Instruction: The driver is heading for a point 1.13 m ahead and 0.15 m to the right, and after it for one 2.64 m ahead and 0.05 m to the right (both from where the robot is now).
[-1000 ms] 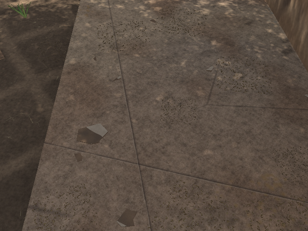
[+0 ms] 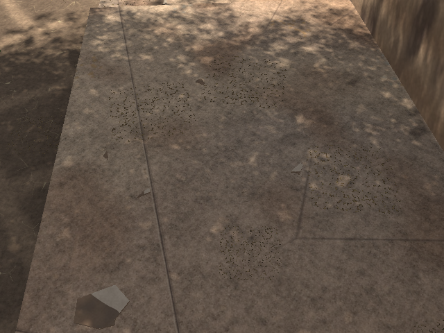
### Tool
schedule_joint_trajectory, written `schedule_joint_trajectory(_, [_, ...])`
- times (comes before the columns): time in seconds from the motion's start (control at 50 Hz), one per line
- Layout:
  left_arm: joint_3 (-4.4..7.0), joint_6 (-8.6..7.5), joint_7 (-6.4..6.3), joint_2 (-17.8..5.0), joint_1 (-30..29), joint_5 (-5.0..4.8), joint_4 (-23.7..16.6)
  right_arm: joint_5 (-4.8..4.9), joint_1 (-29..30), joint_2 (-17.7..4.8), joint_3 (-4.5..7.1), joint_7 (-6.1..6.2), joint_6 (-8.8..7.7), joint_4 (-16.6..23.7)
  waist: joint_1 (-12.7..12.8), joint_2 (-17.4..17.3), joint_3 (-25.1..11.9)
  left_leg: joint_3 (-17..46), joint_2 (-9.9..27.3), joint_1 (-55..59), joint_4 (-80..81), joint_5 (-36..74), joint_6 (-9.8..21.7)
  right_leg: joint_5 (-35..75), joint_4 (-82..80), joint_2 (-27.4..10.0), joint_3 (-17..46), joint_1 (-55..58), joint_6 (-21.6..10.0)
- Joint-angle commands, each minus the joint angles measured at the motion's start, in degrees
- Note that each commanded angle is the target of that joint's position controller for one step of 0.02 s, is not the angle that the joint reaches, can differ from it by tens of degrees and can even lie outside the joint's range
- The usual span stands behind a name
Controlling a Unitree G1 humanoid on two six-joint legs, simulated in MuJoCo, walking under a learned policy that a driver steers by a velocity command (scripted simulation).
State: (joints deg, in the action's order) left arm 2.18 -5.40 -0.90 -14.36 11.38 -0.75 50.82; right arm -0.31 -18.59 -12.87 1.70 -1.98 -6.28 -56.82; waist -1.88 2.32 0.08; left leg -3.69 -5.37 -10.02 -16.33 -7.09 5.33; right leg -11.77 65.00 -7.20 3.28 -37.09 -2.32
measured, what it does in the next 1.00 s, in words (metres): walks ahead: right foot, then left foot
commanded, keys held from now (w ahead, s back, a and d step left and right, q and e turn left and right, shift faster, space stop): w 1.00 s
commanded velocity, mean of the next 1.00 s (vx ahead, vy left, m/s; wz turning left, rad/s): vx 0.50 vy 0.00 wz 0.00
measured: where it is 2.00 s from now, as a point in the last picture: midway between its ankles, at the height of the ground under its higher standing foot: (232, 193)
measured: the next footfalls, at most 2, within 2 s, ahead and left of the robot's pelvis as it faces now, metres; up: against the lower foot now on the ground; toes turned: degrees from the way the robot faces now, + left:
right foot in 0.30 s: +0.33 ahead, -0.17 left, +0.00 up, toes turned -2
left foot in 0.86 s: +0.65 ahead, +0.07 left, +0.00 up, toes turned +3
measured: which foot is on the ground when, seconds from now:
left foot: down 0.00-0.32, up 0.34-0.84, down 0.86-1.00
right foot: up 0.00-0.28, down 0.30-0.88, up 0.90-1.00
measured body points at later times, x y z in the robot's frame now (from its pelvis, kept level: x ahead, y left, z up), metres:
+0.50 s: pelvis +0.27 -0.08 +0.00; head +0.29 -0.10 +0.45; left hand +0.33 +0.18 -0.12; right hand +0.36 -0.35 -0.14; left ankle +0.27 +0.08 -0.66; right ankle +0.29 -0.16 -0.74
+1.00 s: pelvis +0.54 -0.01 -0.01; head +0.57 +0.00 +0.44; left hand +0.57 +0.25 -0.15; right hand +0.67 -0.27 -0.13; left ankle +0.61 +0.07 -0.74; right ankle +0.43 -0.16 -0.65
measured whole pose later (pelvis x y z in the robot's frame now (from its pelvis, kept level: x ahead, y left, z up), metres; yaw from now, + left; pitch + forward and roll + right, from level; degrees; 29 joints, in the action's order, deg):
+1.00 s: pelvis +0.54 -0.01 -0.01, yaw +1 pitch +2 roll +0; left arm 2.8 -5.6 -0.2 -14.5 17.6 -1.4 55.5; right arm 0.2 -9.3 -14.0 3.1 -2.1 -5.9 -51.5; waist 0.3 1.4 1.5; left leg -3.7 -1.9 -20.6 -27.2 -8.5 3.8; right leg -21.4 67.7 -2.3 1.9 -22.2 -3.0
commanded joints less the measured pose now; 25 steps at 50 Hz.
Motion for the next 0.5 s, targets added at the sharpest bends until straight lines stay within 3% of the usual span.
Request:
schedule_joint_trajectory(0.02, [0.68, 0.32, -0.38, -2.4, 1.9, 0.68, -2.43, 0.1, 2.21, -7.6, 1.23, 1.15, -0.93, 3.18, 2.66, -4.44, 3.03, 12.5, 16.27, -5.27, 11.65, 3.63, 9.85, 8.63, -8.21, -2.45, 0.16, -1.85, 1.59])
schedule_joint_trajectory(0.12, [0.27, -0.32, 0.53, -1.65, -8.9, 0.01, -5.19, 1.15, -3.37, -9.48, 1.57, 2.0, -0.06, 1.86, -1.31, -4.76, 3.25, 9.32, 15.55, 0.77, 10.38, 4.08, 7.03, 17.55, -26.53, 0.64, -2.44, 0.25, 2.22])
schedule_joint_trajectory(0.18, [0.08, -0.6, 1.58, -1.98, -13.49, -0.49, -6.93, 1.46, -6.12, -9.61, 1.69, 2.02, 0.64, 0.6, -2.84, -5.27, 4.44, 9.85, 17.61, 6.21, 7.96, 3.07, 6.74, 14.92, -31.54, 1.56, -2.66, -0.16, 1.75])
schedule_joint_trajectory(0.22, [0.2, -1.06, 2.34, -2.76, -14.52, -0.59, -7.94, 1.48, -6.54, -9.95, 1.94, 2.16, 1.21, 0.17, -2.46, -5.67, 4.62, 10.67, 19.39, 9.7, 5.51, 3.68, 6.11, 10.76, -34.06, 2.08, -2.61, 0.39, 0.33])
schedule_joint_trajectory(0.26, [0.86, -1.56, 2.74, -4.33, -10.98, -0.54, -7.55, 1.53, -5.21, -10.83, 2.28, 2.27, 1.82, 0.32, 0.2, -6.74, 2.85, 10.8, 20.01, 11.04, 1.07, 10.46, 5.0, 6.8, -36.38, 3.71, -3.89, 6.58, -1.38])
schedule_joint_trajectory(0.28, [1.88, -1.71, 2.64, -6.0, -5.14, -0.41, -5.91, 1.37, -3.9, -10.62, 2.13, 2.28, 2.11, 0.7, 3.55, -6.66, -0.4, 8.95, 18.0, 10.33, -5.78, 19.98, 3.81, 6.05, -37.71, 5.63, -5.47, 14.71, -2.64])
schedule_joint_trajectory(0.3, [3.5, -1.85, 2.24, -9.41, 5.73, -0.3, -2.74, 0.72, -3.32, -8.73, 1.39, 2.24, 2.23, 1.42, 7.9, -4.91, -7.37, 5.93, 14.43, 4.96, -19.01, 23.18, 2.04, 7.25, -36.91, 4.23, -3.6, 29.54, -4.94])
schedule_joint_trajectory(0.32, [5.08, -1.68, 1.94, -15.96, 15.4, 0.89, -1.13, 0.07, -7.24, -3.66, -0.32, 1.96, 1.42, 3.09, 8.7, 6.25, -17.23, 1.24, 7.31, -15.29, -42.18, 6.28, -1.88, 5.18, -37.59, -10.44, 17.16, 52.78, -12.34])
schedule_joint_trajectory(0.34, [4.64, -1.32, 2.27, -14.37, 17.63, 0.65, -0.21, 1.01, -9.55, -1.4, -1.14, 1.62, -0.11, 2.4, 8.0, 15.04, -22.23, 6.44, 1.63, -29.45, -55.21, -23.91, -2.97, -2.07, -46.82, -16.82, 38.33, 61.02, -17.44])
schedule_joint_trajectory(0.36, [3.2, -1.48, 2.36, -9.89, 13.77, 0.36, -0.92, 2.34, -5.32, -8.11, 0.51, 1.39, -1.17, 3.12, 7.83, 9.4, -15.45, 10.81, 5.51, -34.92, -60.75, -22.17, -1.63, -4.14, -47.95, -14.96, 33.83, 55.45, -14.55])
schedule_joint_trajectory(0.38, [2.4, -1.38, 2.29, -7.49, 8.39, 0.33, -2.27, 2.89, -0.65, -9.48, 0.89, 1.4, -1.55, 4.6, 6.36, 5.8, -9.64, 9.3, 8.65, -35.31, -59.99, -16.81, -0.83, -0.39, -48.57, -12.89, 24.8, 47.43, -12.33])
schedule_joint_trajectory(0.4, [1.79, -1.32, 2.56, -5.89, 3.89, 0.53, -2.98, 2.25, 1.59, -8.77, 1.01, 1.73, -1.31, 4.92, 4.5, 1.39, -5.65, 8.03, 11.01, -32.81, -56.45, -12.06, -1.15, 4.66, -50.71, -10.27, 18.38, 39.27, -11.25])
schedule_joint_trajectory(0.42, [1.34, -1.46, 2.79, -4.34, 1.74, 0.78, -3.22, 1.47, 1.89, -8.23, 1.45, 2.04, -0.59, 4.95, 2.76, 1.32, -3.51, 8.09, 12.81, -29.8, -52.63, -9.07, -1.4, 7.4, -52.7, -7.93, 13.93, 34.04, -10.22])
schedule_joint_trajectory(0.44, [1.14, -1.48, 3.01, -3.65, 1.31, 1.04, -2.75, 1.31, 0.83, -6.88, 1.43, 2.07, 0.27, 4.71, 1.49, 2.13, -2.62, 7.93, 13.47, -26.78, -50.74, -7.32, -1.73, 8.72, -54.45, -6.48, 11.25, 30.66, -9.84])
schedule_joint_trajectory(0.46, [1.22, -1.63, 3.08, -3.77, 2.17, 1.03, -2.06, 1.25, -0.13, -5.55, 1.34, 2.13, 0.95, 4.35, 0.93, 2.16, -2.18, 7.37, 13.46, -25.45, -49.62, -6.35, -2.12, 11.17, -55.54, -5.69, 9.33, 28.93, -10.21])
schedule_joint_trajectory(0.5, [1.66, -1.83, 2.7, -5.4, 4.3, 1.04, -0.67, 1.04, 1.11, -5.1, 1.5, 2.3, 1.69, 5.01, 0.4, 1.31, -0.67, 6.95, 13.69, -27.46, -46.45, -3.35, -2.97, 16.11, -56.88, -5.35, 6.39, 28.21, -10.91])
